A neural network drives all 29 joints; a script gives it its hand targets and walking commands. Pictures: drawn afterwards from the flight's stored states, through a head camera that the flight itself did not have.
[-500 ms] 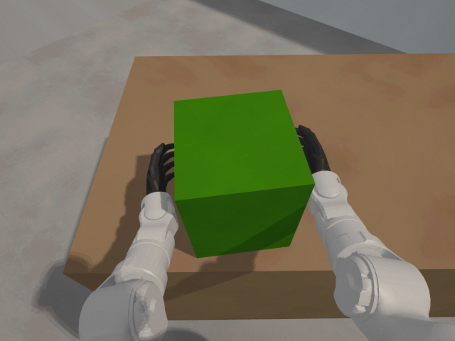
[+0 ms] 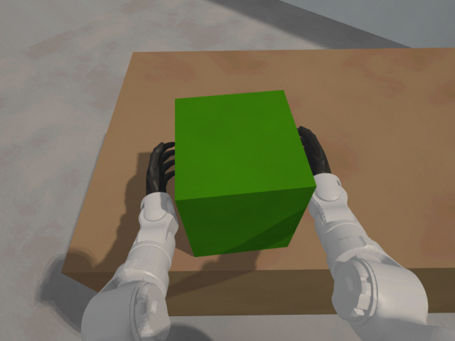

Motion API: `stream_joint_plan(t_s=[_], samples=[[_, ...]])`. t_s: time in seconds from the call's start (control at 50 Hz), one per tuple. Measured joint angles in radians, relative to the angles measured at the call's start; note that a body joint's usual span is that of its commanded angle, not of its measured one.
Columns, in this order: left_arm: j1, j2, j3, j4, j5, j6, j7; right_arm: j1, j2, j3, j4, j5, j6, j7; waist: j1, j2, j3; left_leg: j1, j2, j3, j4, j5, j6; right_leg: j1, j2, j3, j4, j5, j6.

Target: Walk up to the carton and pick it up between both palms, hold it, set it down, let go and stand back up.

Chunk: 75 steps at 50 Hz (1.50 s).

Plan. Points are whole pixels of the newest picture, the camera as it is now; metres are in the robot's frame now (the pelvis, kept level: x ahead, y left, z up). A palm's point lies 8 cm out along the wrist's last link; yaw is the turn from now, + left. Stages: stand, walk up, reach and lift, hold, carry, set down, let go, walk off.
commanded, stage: reach and lift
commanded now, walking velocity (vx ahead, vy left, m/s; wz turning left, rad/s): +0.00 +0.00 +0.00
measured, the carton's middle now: (236, 179) +0.42 +0.03 +0.00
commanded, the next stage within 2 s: none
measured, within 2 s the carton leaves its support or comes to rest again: leaves its support in 0.26 s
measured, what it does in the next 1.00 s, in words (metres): stands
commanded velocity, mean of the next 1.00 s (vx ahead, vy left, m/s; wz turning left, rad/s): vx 0.00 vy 0.00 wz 0.00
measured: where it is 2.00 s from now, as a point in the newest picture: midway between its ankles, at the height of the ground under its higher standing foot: outside the picture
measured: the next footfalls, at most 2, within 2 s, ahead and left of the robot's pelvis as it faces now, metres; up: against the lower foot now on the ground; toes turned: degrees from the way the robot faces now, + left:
none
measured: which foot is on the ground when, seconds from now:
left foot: down 0.00-1.00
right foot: down 0.00-1.00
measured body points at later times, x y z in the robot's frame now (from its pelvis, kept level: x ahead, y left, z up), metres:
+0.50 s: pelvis -0.02 +0.00 +0.00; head +0.05 +0.01 +0.45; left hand +0.37 +0.18 +0.03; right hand +0.42 -0.11 +0.05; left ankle +0.00 +0.15 -0.74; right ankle -0.01 -0.13 -0.74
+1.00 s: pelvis -0.02 +0.00 +0.00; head +0.01 +0.01 +0.45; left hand +0.38 +0.19 +0.07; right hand +0.42 -0.10 +0.10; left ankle +0.00 +0.15 -0.74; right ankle -0.01 -0.13 -0.74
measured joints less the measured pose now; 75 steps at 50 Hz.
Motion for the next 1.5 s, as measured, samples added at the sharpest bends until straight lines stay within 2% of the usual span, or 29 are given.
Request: stream_joint_plan(t_s=[0.42, 0.68, 0.82, 0.94, 1.06, 1.18, 1.36, 1.5], samples=[[0.011, 0.001, 0.006, 0.014, 0.000, -0.043, 0.013, 0.006, 0.000, 0.044, 0.065, 0.031, -0.129, -0.054, 0.000, 0.000, -0.004, 0.000, 0.000, 0.000, 0.000, 0.015, 0.000, 0.000, 0.000, 0.000, 0.000, 0.016, 0.000], [0.018, 0.005, 0.006, 0.027, 0.000, -0.020, 0.014, 0.007, 0.000, 0.066, 0.078, 0.056, -0.101, -0.057, 0.000, -0.001, -0.015, 0.000, 0.000, 0.000, 0.000, 0.028, 0.000, 0.000, 0.000, 0.000, 0.000, 0.029, 0.000], [0.018, 0.007, -0.003, -0.007, -0.001, 0.015, 0.015, 0.007, 0.000, 0.122, 0.035, 0.114, -0.056, -0.058, 0.000, -0.001, -0.047, 0.000, 0.000, 0.000, 0.000, 0.026, 0.000, 0.001, 0.000, 0.000, -0.002, 0.029, 0.000], [0.018, 0.009, -0.031, -0.067, -0.006, 0.067, 0.015, 0.007, 0.000, 0.154, -0.004, 0.169, -0.024, -0.058, 0.000, -0.001, -0.057, 0.022, 0.000, 0.000, 0.000, 0.022, 0.000, 0.028, 0.000, 0.000, -0.012, 0.029, 0.001], [0.021, 0.016, -0.054, -0.102, -0.007, 0.155, 0.014, 0.014, 0.000, 0.192, -0.044, 0.211, 0.063, -0.062, 0.000, -0.001, -0.032, 0.079, 0.000, 0.000, 0.000, 0.011, 0.000, 0.095, 0.000, 0.000, -0.032, 0.029, 0.004], [0.046, 0.017, -0.113, -0.227, -0.033, 0.240, 0.014, 0.044, 0.000, 0.248, -0.136, 0.300, 0.111, -0.067, 0.000, -0.001, -0.031, 0.112, 0.001, 0.000, 0.000, 0.006, 0.000, 0.132, 0.000, 0.000, -0.043, 0.029, 0.005], [0.043, 0.019, -0.123, -0.290, -0.033, 0.413, 0.000, 0.048, 0.000, 0.259, -0.163, 0.325, 0.242, -0.073, 0.000, -0.004, 0.019, 0.213, 0.001, 0.000, -0.014, 0.002, 0.001, 0.237, 0.000, -0.001, -0.063, 0.029, 0.007], [0.053, 0.021, -0.151, -0.410, -0.033, 0.499, -0.012, 0.076, 0.000, 0.302, -0.302, 0.395, 0.327, -0.092, -0.002, -0.004, 0.022, 0.233, 0.000, 0.000, -0.014, 0.005, 0.002, 0.257, -0.001, -0.001, -0.064, 0.031, 0.008]])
